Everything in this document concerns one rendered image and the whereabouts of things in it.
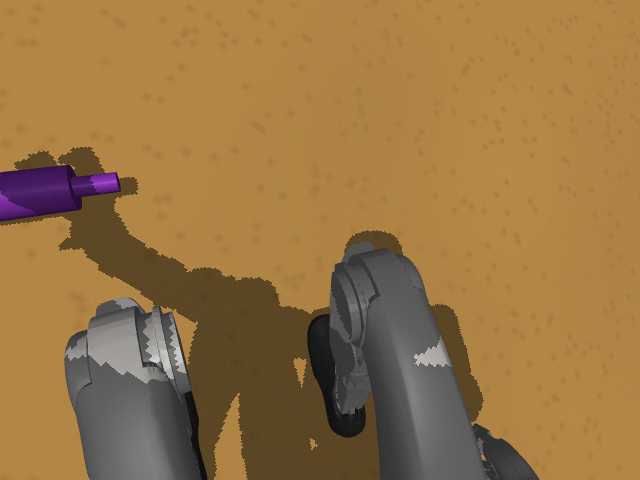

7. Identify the left robot foot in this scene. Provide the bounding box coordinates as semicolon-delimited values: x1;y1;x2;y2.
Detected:
184;391;207;480

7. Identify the bottle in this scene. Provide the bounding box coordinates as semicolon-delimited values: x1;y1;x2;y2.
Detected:
0;165;121;222

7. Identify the right robot hand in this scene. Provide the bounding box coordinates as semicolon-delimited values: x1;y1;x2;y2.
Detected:
472;423;540;480

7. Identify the right robot foot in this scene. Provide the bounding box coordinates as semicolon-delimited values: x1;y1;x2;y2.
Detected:
307;314;366;438

